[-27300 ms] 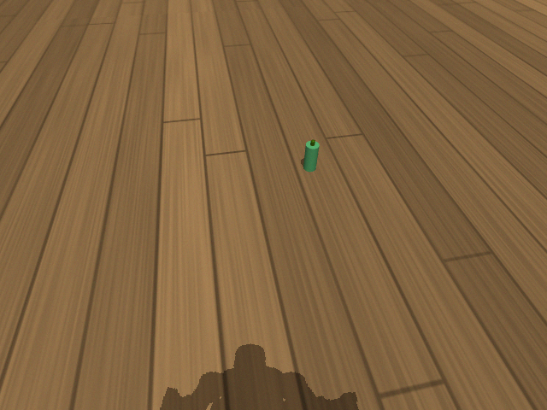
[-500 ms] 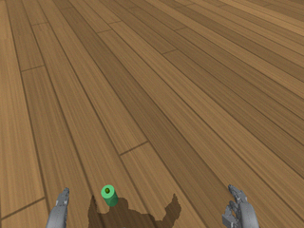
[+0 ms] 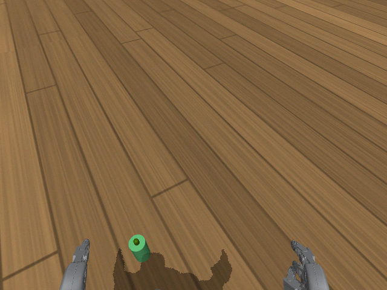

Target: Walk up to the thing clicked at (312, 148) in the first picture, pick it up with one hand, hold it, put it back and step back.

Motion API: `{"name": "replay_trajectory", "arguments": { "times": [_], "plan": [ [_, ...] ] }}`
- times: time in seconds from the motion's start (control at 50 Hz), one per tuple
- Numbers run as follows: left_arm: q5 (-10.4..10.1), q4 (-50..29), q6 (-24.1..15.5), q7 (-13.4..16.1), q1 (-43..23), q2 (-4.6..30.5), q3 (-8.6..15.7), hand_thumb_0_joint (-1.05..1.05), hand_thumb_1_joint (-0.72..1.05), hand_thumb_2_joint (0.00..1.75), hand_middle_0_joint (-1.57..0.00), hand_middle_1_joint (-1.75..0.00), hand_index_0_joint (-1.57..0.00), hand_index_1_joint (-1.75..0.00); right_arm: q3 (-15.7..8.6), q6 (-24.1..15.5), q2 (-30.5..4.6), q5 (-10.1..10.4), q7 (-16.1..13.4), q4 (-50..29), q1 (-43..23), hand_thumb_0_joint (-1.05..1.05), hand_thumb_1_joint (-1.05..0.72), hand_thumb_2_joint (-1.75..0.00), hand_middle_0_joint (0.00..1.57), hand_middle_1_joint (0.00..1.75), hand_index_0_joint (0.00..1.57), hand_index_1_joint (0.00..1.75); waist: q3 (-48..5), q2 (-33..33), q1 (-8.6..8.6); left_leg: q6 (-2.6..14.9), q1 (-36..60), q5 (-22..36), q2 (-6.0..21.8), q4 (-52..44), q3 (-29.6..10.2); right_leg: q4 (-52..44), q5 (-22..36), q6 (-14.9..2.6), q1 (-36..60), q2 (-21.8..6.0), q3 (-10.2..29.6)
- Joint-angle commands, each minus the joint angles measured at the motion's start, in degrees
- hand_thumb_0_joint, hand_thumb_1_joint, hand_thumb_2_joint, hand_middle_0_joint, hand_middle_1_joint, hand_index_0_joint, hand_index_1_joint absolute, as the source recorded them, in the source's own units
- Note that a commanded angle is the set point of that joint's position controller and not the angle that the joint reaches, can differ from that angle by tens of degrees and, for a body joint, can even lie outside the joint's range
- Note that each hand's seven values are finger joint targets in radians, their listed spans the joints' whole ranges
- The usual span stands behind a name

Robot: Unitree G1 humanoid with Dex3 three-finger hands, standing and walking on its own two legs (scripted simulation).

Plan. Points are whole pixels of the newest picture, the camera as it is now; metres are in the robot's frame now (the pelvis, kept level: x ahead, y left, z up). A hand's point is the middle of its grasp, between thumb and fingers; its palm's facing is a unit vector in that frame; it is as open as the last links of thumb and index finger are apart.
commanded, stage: home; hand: left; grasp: from the side
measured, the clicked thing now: (139, 247) +0.42 +0.24 -0.63
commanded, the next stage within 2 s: stand in 0.80 s
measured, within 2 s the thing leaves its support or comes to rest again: neither
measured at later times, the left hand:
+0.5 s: hand (103, 283) +0.17 +0.19 -0.06, palm faces +0.10 -0.95 -0.29, open 17.4 cm
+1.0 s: hand (102, 281) +0.17 +0.19 -0.06, palm faces +0.10 -0.95 -0.29, open 17.1 cm
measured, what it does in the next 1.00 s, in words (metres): stands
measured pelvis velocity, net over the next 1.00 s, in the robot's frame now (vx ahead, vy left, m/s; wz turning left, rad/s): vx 0.01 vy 0.01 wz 0.00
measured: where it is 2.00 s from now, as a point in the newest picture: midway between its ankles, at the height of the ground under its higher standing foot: outside the picture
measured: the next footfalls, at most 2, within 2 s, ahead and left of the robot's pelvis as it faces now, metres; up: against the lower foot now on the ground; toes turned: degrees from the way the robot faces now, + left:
none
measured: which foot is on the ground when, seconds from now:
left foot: down 0.00-1.00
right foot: down 0.00-1.00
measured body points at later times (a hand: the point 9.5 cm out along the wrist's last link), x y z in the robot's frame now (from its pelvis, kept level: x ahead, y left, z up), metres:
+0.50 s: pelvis +0.00 +0.01 +0.00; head +0.03 +0.00 +0.45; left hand +0.16 +0.24 -0.04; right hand +0.16 -0.23 -0.08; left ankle +0.02 +0.12 -0.69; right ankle +0.00 -0.12 -0.69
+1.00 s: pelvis +0.01 +0.01 +0.00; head +0.03 +0.01 +0.45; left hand +0.17 +0.24 -0.04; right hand +0.16 -0.23 -0.07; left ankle +0.02 +0.12 -0.69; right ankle +0.00 -0.12 -0.69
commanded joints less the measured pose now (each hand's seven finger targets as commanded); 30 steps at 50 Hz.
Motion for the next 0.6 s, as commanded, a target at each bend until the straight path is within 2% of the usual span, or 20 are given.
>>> {"name": "replay_trajectory", "arguments": {
  "times": [0.0,0.02,0.06,0.08,0.1,0.12,0.14,0.16,0.24,0.28,0.3,0.34,0.38,0.42,0.44,0.46,0.5,0.58],
  "plan": [
    [0.3,-10.1,-2.7,0.6,-1.4,5.6,3.0,0.0,-0.57,0.04,-0.05,-0.05,-0.05,-0.05,-2.8,-3.5,-6.9,-0.1,-0.9,-9.0,-4.3,0.0,-0.9,-0.9,0.2,0.3,0.2,0.3,-4.5,-1.6,-0.02,1.21,5.1,6.4,-1.5,-8.7,0.8,-9.8,7.3,-0.03,0.5,1.4,0.0],
    [0.3,-9.5,-2.8,0.6,-1.6,5.7,3.2,0.0,-0.55,0.05,-0.05,-0.05,-0.05,-0.05,-2.7,-3.6,-6.8,-0.1,-0.9,-8.7,-4.7,0.0,-0.9,-0.9,0.2,0.3,0.2,0.3,-3.1,-1.4,0.26,1.19,4.3,5.2,-1.5,-8.9,0.8,-10.1,6.1,-0.02,0.3,1.4,-0.2],
    [0.4,-9.9,-3.1,0.6,-1.6,6.1,3.9,0.0,-0.54,0.06,-0.05,-0.06,-0.05,-0.06,-2.8,-3.6,-6.5,-0.1,-1.1,-9.2,-4.3,0.0,-0.9,-0.9,0.2,0.3,0.2,0.3,-4.5,-2.6,0.1,1.48,4.7,5.5,-1.7,-8.2,1.2,-10.9,6.7,0.29,1.1,1.1,0.4],
    [0.4,-10.7,-3.3,0.6,-2.5,6.0,3.4,0.0,-0.55,0.05,-0.05,-0.05,-0.05,-0.05,-2.5,-3.7,-6.4,-0.1,-0.9,-9.3,-4.6,0.0,-0.9,-0.9,0.2,0.3,0.2,0.3,-4.0,-2.2,0.22,1.39,4.5,4.8,-1.8,-8.4,1.4,-10.9,6.1,0.17,0.8,1.0,0.5],
    [0.3,-10.7,-3.3,0.6,-1.5,6.5,4.2,0.0,-0.54,0.06,-0.05,-0.06,-0.05,-0.06,-2.6,-3.7,-6.4,-0.2,-1.1,-9.1,-4.5,0.0,-0.9,-0.9,0.2,0.3,0.2,0.3,-4.6,-1.9,0.49,1.44,4.6,5.1,-1.9,-8.2,1.4,-11.0,6.4,0.18,1.2,1.0,0.6],
    [0.4,-11.1,-3.2,0.5,-2.4,6.1,3.5,0.0,-0.55,0.06,-0.05,-0.06,-0.05,-0.06,-2.9,-3.7,-6.7,-0.2,-1.2,-9.2,-4.1,0.0,-0.9,-0.9,0.2,0.3,0.2,0.3,-5.5,-1.4,-0.06,1.39,5.6,6.0,-1.7,-8.2,1.4,-10.5,7.3,0.14,1.0,1.1,0.6],
    [0.4,-10.8,-3.2,0.5,-1.9,5.7,3.1,0.0,-0.54,0.06,-0.05,-0.06,-0.05,-0.06,-2.8,-4.0,-6.6,-0.2,-1.1,-9.1,-4.5,0.0,-0.9,-0.9,0.2,0.3,0.2,0.3,-5.1,-1.4,0.09,1.31,5.5,5.9,-1.7,-8.5,1.2,-10.5,7.1,0.09,1.1,1.1,0.4],
    [0.4,-10.9,-3.2,0.6,-2.8,5.8,3.4,0.0,-0.53,0.07,-0.05,-0.06,-0.05,-0.06,-2.8,-4.1,-6.5,-0.2,-1.1,-8.9,-3.9,0.0,-0.9,-0.9,0.2,0.3,0.2,0.3,-5.8,-1.1,-0.19,1.28,5.9,6.5,-1.6,-8.4,1.1,-10.0,7.8,0.04,1.1,1.3,0.3],
    [0.4,-11.1,-3.4,0.6,-1.5,5.8,3.2,0.0,-0.54,0.06,-0.05,-0.06,-0.05,-0.06,-2.6,-4.1,-6.4,-0.2,-1.1,-8.6,-4.2,0.0,-0.9,-0.9,0.2,0.3,0.2,0.3,-5.6,-0.7,0.48,1.17,5.8,7.5,-1.7,-8.4,1.0,-9.9,8.4,-0.12,1.7,1.2,0.2],
    [0.5,-10.2,-3.4,0.6,-1.4,5.0,2.7,0.0,-0.54,0.06,-0.05,-0.06,-0.05,-0.06,-2.7,-4.3,-6.6,-0.2,-1.0,-8.4,-4.2,0.0,-0.9,-0.9,0.2,0.3,0.2,0.3,-5.3,-1.1,0.1,1.05,6.1,7.0,-1.4,-8.9,0.5,-9.4,7.8,-0.17,1.3,1.6,-0.3],
    [0.4,-10.7,-3.3,0.7,-1.5,5.4,3.1,0.0,-0.53,0.07,-0.05,-0.06,-0.05,-0.06,-3.0,-4.3,-6.8,-0.2,-1.0,-8.5,-4.0,0.0,-0.9,-0.9,0.2,0.3,0.2,0.3,-6.6,-0.5,0.23,1.02,6.4,7.7,-1.3,-8.9,0.5,-9.1,8.4,-0.27,1.5,1.6,-0.3],
    [0.5,-10.6,-3.7,0.7,-0.9,5.9,3.7,0.0,-0.56,0.05,-0.05,-0.05,-0.05,-0.05,-2.7,-4.1,-6.4,-0.2,-1.0,-8.5,-4.1,0.0,-0.9,-0.9,0.2,0.3,0.2,0.3,-5.4,-1.3,0.47,1.07,5.9,8.7,-1.5,-8.4,0.7,-9.6,9.3,-0.13,1.5,1.5,-0.2],
    [0.5,-9.9,-3.3,0.5,-0.7,5.4,3.2,0.0,-0.55,0.06,-0.05,-0.06,-0.05,-0.06,-2.9,-4.0,-6.7,-0.3,-1.0,-8.4,-3.9,0.0,-0.9,-0.9,0.2,0.3,0.2,0.3,-5.6,-1.9,0.06,1.19,6.1,9.1,-1.5,-8.2,0.9,-9.6,10.0,0.01,1.6,1.5,-0.1],
    [0.5,-11.8,-3.8,0.6,-1.4,5.6,3.4,0.0,-0.55,0.06,-0.05,-0.06,-0.05,-0.06,-2.4,-4.0,-6.1,-0.4,-0.8,-8.5,-4.4,0.0,-0.9,-0.9,0.2,0.3,0.2,0.3,-5.3,-0.7,0.78,1.0,6.0,8.7,-1.5,-8.5,0.7,-9.5,9.3,-0.19,1.8,1.4,-0.2],
    [0.6,-8.9,-3.4,0.5,-0.4,5.2,3.3,0.0,-0.54,0.06,-0.05,-0.06,-0.05,-0.06,-3.0,-4.0,-6.7,-0.3,-1.1,-8.3,-3.8,0.0,-0.9,-0.9,0.2,0.3,0.2,0.3,-6.4,-1.9,0.06,1.12,6.6,10.0,-1.4,-8.2,0.8,-9.4,10.7,-0.07,2.0,1.5,-0.1],
    [0.5,-10.6,-3.6,0.6,-1.4,5.5,3.2,0.0,-0.55,0.05,-0.05,-0.06,-0.05,-0.06,-2.9,-4.1,-6.7,-0.3,-0.9,-8.3,-3.9,0.0,-0.9,-0.9,0.2,0.3,0.2,0.3,-5.9,-1.3,0.49,1.02,6.6,10.4,-1.3,-8.5,0.7,-9.1,10.9,-0.21,2.2,1.5,-0.2],
    [0.5,-11.1,-3.7,0.5,-1.7,5.5,3.3,0.0,-0.55,0.06,-0.05,-0.06,-0.05,-0.06,-2.6,-4.0,-6.3,-0.4,-0.9,-8.2,-3.8,0.0,-0.9,-0.9,0.2,0.3,0.2,0.3,-5.9,-1.1,0.15,1.02,6.9,11.7,-1.4,-7.9,0.8,-9.2,12.4,-0.03,2.4,1.4,-0.1],
    [0.5,-11.6,-3.8,0.7,-1.4,5.8,3.7,0.0,-0.55,0.05,-0.05,-0.06,-0.05,-0.06,-2.5,-3.9,-6.0,-0.4,-0.8,-8.5,-4.1,0.0,-0.9,-0.9,0.2,0.3,0.2,0.3,-6.0,0.1,0.79,0.86,6.7,10.9,-1.3,-8.6,0.5,-8.9,11.2,-0.31,2.2,1.6,-0.3]
  ]
}}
